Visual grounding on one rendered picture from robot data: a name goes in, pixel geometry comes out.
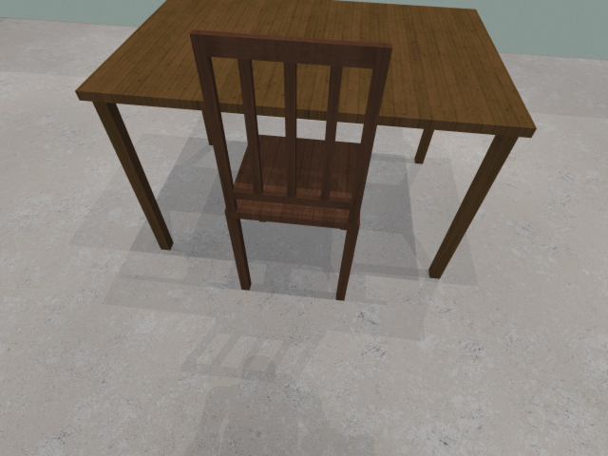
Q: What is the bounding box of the table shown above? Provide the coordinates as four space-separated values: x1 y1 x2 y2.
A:
75 0 537 279

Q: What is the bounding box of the chair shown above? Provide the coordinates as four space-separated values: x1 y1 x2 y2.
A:
189 29 392 301

